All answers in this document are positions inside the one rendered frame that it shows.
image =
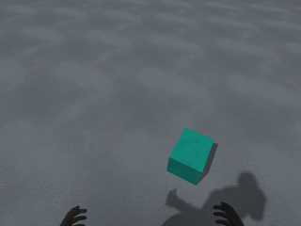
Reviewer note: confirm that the carton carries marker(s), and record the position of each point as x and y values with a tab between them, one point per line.
189	156

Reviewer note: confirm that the robot left hand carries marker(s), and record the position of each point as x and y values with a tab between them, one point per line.
71	217

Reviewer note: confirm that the robot right hand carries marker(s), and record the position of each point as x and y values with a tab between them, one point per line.
232	218

